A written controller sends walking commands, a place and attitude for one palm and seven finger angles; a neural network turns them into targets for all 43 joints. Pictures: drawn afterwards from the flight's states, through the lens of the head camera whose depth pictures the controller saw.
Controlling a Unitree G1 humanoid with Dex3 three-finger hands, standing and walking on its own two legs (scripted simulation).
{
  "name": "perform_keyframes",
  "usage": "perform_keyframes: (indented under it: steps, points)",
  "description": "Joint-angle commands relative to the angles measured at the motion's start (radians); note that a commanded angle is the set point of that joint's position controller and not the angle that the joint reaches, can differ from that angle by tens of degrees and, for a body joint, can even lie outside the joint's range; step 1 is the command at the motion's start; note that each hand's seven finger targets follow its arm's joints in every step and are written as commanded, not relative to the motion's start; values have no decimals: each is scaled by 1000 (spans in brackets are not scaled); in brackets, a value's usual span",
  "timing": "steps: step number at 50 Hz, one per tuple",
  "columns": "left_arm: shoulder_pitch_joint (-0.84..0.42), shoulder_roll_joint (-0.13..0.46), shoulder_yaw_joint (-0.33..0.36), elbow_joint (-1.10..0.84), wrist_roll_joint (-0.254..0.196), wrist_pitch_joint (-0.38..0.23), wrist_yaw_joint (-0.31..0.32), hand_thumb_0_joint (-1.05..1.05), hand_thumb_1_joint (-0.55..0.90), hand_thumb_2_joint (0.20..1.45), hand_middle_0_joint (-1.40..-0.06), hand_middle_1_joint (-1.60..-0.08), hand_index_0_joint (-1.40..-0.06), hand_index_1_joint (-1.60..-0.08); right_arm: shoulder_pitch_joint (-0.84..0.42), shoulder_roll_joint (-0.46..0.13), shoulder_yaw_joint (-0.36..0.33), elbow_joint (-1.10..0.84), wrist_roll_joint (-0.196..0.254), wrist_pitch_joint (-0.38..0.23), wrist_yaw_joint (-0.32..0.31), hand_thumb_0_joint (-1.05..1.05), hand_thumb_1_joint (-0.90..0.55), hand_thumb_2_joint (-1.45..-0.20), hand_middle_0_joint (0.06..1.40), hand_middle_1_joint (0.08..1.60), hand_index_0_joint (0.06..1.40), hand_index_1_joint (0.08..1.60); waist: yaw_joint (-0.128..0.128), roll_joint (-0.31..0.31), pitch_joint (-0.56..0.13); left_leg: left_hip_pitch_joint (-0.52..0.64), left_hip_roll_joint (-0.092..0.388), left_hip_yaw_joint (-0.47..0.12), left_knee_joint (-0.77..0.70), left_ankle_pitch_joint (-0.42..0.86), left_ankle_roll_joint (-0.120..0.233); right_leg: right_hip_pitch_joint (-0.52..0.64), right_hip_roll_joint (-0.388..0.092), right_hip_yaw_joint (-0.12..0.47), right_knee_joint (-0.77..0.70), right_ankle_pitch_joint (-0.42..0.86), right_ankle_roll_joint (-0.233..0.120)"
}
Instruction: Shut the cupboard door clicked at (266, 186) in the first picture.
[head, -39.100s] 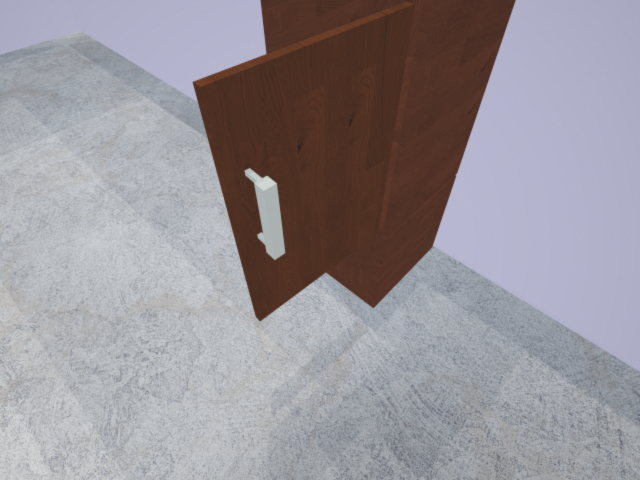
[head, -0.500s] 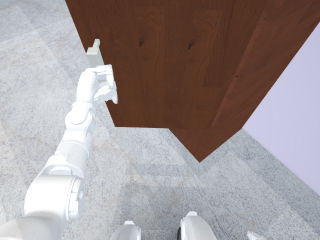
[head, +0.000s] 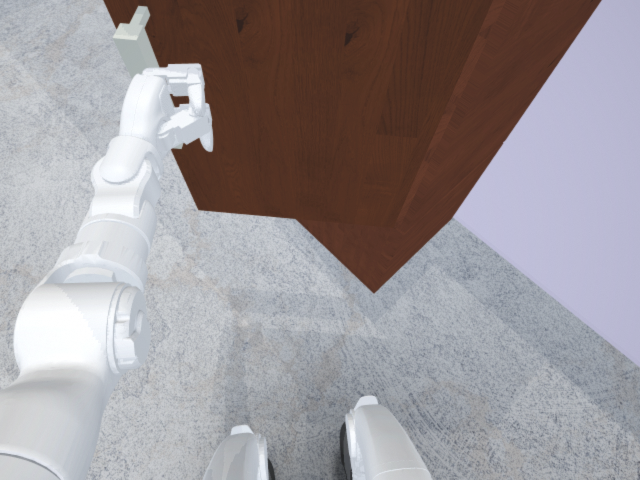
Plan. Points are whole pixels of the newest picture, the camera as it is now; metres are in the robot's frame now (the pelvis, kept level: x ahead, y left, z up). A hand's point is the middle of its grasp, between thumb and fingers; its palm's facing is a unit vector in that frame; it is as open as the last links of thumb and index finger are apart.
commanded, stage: push the door shut along its arc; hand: left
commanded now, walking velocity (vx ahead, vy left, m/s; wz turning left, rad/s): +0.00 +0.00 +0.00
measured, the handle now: (159, 83) +0.60 +0.14 +0.09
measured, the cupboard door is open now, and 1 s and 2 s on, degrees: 42 30 29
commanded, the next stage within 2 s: pull the fist back off the door in 0.82 s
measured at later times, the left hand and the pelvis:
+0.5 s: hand (234, 80) +0.58 +0.05 +0.11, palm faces -0.35 -0.94 -0.02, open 3.1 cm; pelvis +0.01 +0.00 -0.01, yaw -1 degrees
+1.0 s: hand (244, 55) +0.62 +0.03 +0.11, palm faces -0.26 -0.96 +0.07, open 3.2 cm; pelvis +0.01 +0.00 -0.03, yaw -2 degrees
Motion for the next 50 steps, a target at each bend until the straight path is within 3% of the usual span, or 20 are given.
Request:
perform_keyframes:
  steps: [1, 5, 6, 9, 11, 13, 17, 20, 24, 27, 30, 33, 37, 41, 44, 46, 47, 48, 49, 50]
  points:
    - [-573, 220, 69, -210, -13, -46, -4, 0, 900, 900, -1300, -1500, -1300, -1500, 167, -168, -55, -62, 5, -15, -14, 0, -900, -900, 200, 300, 200, 300, -57, 28, -511, 221, -20, -60, -138, 248, 20, 294, 43, 21, -104, 184, -20]
    - [-603, 251, 73, -193, 12, -37, -14, 0, 900, 900, -1300, -1500, -1300, -1500, 181, -166, -51, -66, 3, -11, -14, 0, -900, -900, 200, 300, 200, 300, -73, 38, -504, 197, -20, -58, -121, 264, 24, 283, 46, 21, -91, 200, -21]
    - [-619, 249, 64, -200, 16, -37, -18, 0, 900, 900, -1300, -1500, -1300, -1500, 181, -167, -51, -65, 1, -10, -13, 0, -900, -900, 200, 300, 200, 300, -76, 63, -527, 215, -17, -62, -117, 274, 21, 270, 46, 21, -86, 202, -20]
    - [-635, 242, 58, -181, 12, -17, -37, 0, 900, 900, -1300, -1500, -1300, -1500, 190, -168, -51, -67, 1, -5, -10, 0, -900, -900, 200, 300, 200, 300, -87, 50, -523, 210, -15, -58, -107, 287, 22, 270, 50, 21, -89, 216, -18]
    - [-651, 279, 82, -195, 12, -15, -49, 0, 900, 900, -1300, -1500, -1300, -1500, 202, -173, -52, -66, 0, -3, -13, 0, -900, -900, 200, 300, 200, 300, -83, 73, -573, 242, -12, -68, -101, 323, 20, 268, 52, 17, -78, 237, -22]
    - [-669, 232, 42, -179, 12, -1, -61, 0, 900, 900, -1300, -1500, -1300, -1500, 204, -168, -52, -63, 0, 0, -12, 0, -900, -900, 200, 300, 200, 300, -100, 64, -539, 238, -11, -68, -98, 318, 20, 245, 53, 13, -84, 230, -19]
    - [-719, 274, 64, -144, 19, 21, -63, 0, 900, 900, -1300, -1500, -1300, -1500, 219, -174, -48, -52, -3, 1, -17, 0, -900, -900, 200, 300, 200, 300, -120, 65, -530, 215, -9, -70, -84, 302, 24, 219, 55, 12, -82, 211, -20]
    - [-740, 271, 61, -139, 25, 28, -63, 0, 900, 900, -1300, -1500, -1300, -1500, 231, -172, -46, -55, -9, 0, -15, 0, -900, -900, 200, 300, 200, 300, -122, 106, -544, 228, -11, -70, -73, 336, 24, 203, 58, 7, -68, 229, -26]
    - [-770, 310, 73, -74, 53, 56, -63, 0, 900, 900, -1300, -1500, -1300, -1500, 241, -176, -42, -46, -15, 6, -15, 0, -900, -900, 200, 300, 200, 300, -148, 73, -512, 153, -6, -64, -49, 309, 28, 190, 59, 8, -60, 218, -20]
    - [-795, 354, 95, -93, 67, 60, -69, 0, 900, 900, -1300, -1500, -1300, -1500, 249, -178, -42, -55, -21, 7, -15, 0, -900, -900, 200, 300, 200, 300, -138, 123, -583, 166, -9, -62, -30, 350, 26, 202, 60, 10, -39, 255, -25]
    - [-820, 335, 81, -121, 67, 67, -85, 0, 900, 900, -1300, -1500, -1300, -1500, 265, -175, -47, -53, -23, 8, -15, 0, -900, -900, 200, 300, 200, 300, -151, 124, -624, 195, -7, -64, -17, 393, 28, 209, 63, 8, -30, 303, -26]
    - [-860, 332, 65, -98, 71, 96, -96, 0, 900, 900, -1300, -1500, -1300, -1500, 271, -178, -47, -37, -22, 10, -17, 0, -900, -900, 200, 300, 200, 300, -169, 109, -592, 169, -4, -62, -13, 359, 29, 193, 66, 7, -41, 277, -21]
    - [-928, 299, 37, -94, 74, 115, -104, 0, 900, 900, -1300, -1500, -1300, -1500, 280, -175, -47, -19, -28, 2, -20, 0, -900, -900, 200, 300, 200, 300, -191, 156, -603, 197, -4, -68, -2, 365, 29, 148, 67, 0, -40, 267, -24]
    - [-981, 313, 36, -80, 76, 121, -117, 0, 900, 900, -1300, -1500, -1300, -1500, 290, -176, -43, -3, -31, -8, -23, 0, -900, -900, 200, 300, 200, 300, -210, 169, -601, 199, -2, -76, 6, 366, 30, 118, 70, -8, -32, 256, -27]
    - [-1003, 292, 21, -54, 77, 131, -120, 0, 900, 900, -1300, -1500, -1300, -1500, 290, -177, -43, 11, -35, -15, -21, 0, -900, -900, 200, 300, 200, 300, -224, 184, -572, 198, 0, -76, 16, 355, 30, 74, 74, -15, -32, 228, -30]
    - [-1030, 277, 9, -70, 79, 124, -123, 0, 900, 900, -1300, -1500, -1300, -1500, 295, -179, -45, 14, -38, -20, -22, 0, -900, -900, 200, 300, 200, 300, -231, 207, -609, 238, 1, -87, 22, 388, 29, 50, 73, -20, -21, 240, -32]
    - [-990, 324, 216, -77, 20, 141, 72, 0, 900, 900, -1300, -1500, -1300, -1500, 332, -160, -25, -30, -57, -22, -6, 0, -900, -900, 200, 300, 200, 300, -161, 259, -649, 198, 6, -103, 6, 378, 11, 76, 64, -13, -26, 228, -28]
    - [-928, 240, 164, -38, 48, 151, 172, 0, 900, 900, -1300, -1500, -1300, -1500, 323, -152, -25, -32, -63, -21, 16, 0, -900, -900, 200, 300, 200, 300, -168, 235, -638, 200, 11, -110, -6, 369, 3, 66, 61, -18, -22, 214, -21]
    - [-902, 184, 175, -39, 52, 148, 260, 0, 900, 900, -1300, -1500, -1300, -1500, 329, -149, -33, -36, -78, -17, 33, 0, -900, -900, 200, 300, 200, 300, -175, 162, -609, 185, 13, -110, -6, 365, 4, 74, 60, -23, -28, 217, -12]
    - [-893, 151, 180, -46, 73, 125, 345, 0, 900, 900, -1300, -1500, -1300, -1500, 336, -146, -38, -39, -94, -16, 48, 0, -900, -900, 200, 300, 200, 300, -172, 146, -606, 194, 11, -114, -12, 382, 0, 74, 63, -27, -29, 227, -7]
